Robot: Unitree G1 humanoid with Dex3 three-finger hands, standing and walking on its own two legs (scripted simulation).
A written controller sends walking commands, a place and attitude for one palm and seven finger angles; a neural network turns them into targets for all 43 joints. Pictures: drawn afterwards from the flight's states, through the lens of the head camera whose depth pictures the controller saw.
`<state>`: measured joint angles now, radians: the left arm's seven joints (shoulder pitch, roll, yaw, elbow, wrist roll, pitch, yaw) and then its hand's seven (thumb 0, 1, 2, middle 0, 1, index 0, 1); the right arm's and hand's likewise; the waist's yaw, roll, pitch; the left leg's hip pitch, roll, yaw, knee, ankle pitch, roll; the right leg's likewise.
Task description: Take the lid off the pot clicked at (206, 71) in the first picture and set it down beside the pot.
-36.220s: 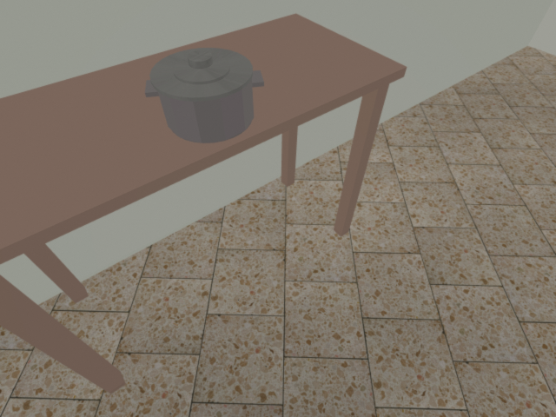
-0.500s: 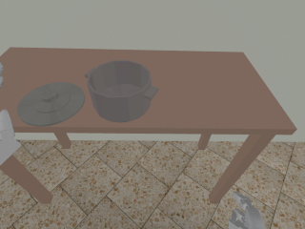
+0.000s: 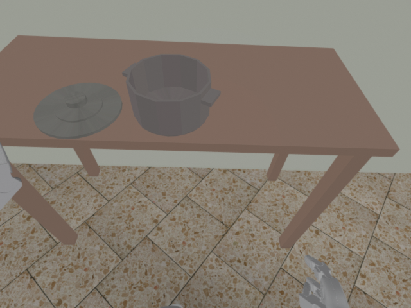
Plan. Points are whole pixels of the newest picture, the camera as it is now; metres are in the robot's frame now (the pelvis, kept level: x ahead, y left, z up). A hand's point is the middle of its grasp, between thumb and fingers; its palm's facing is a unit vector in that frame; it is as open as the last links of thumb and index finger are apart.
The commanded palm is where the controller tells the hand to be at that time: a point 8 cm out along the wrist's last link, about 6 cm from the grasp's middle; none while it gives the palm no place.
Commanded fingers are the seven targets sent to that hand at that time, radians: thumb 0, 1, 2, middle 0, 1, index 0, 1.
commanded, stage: step back with the hand held close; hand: left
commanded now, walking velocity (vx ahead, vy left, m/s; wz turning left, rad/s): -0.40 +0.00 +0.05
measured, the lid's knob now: (76, 99) +0.55 +0.37 +0.07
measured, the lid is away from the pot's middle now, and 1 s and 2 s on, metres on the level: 0.24 0.24 0.24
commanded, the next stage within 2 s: stop stepping back and stand still in 0.28 s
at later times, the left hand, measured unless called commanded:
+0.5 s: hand out of the picture +0.11 +0.28 +0.21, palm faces +0.46 -0.83 -0.33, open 7.4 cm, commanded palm +0.02 +0.31 +0.25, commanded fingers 0.00 0.90 0.90 -0.20 -0.30 -0.20 -0.30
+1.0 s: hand out of the picture +0.06 +0.29 +0.21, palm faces +0.42 -0.82 -0.39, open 7.5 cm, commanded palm -0.01 +0.33 +0.25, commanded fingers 0.00 0.90 0.90 -0.20 -0.30 -0.20 -0.30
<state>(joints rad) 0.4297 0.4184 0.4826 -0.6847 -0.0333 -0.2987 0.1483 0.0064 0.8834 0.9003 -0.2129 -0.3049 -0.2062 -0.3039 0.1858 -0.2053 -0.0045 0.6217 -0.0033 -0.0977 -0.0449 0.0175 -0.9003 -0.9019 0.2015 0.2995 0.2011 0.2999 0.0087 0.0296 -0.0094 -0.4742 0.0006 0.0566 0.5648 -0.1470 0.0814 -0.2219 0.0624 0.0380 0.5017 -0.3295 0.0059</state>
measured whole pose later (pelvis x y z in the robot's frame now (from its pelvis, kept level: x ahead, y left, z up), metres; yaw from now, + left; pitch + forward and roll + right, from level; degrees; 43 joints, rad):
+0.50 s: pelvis -0.11 +0.03 -0.01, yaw +1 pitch +1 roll +0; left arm 0.34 0.41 0.45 -0.56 -0.05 -0.21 0.13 0.00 0.89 0.90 -0.21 -0.30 -0.20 -0.30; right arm 0.18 -0.20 -0.01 0.63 0.02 -0.10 -0.06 0.02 -0.90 -0.90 0.20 0.30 0.20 0.30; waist -0.02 -0.07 0.00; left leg -0.34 -0.03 0.01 0.65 -0.36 0.03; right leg -0.45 -0.01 0.06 0.72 -0.36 0.01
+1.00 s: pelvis -0.14 +0.05 +0.00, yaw +0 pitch -1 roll +1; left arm 0.51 0.38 0.42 -0.58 -0.04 -0.15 0.14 0.01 0.89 0.90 -0.21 -0.30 -0.20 -0.30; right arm 0.26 -0.21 0.02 0.60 0.02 -0.10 -0.06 0.02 -0.90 -0.90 0.20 0.30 0.20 0.30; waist -0.05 -0.02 -0.06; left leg -0.23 0.00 0.02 0.58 -0.33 0.00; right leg -0.31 0.02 -0.02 0.59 -0.24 -0.03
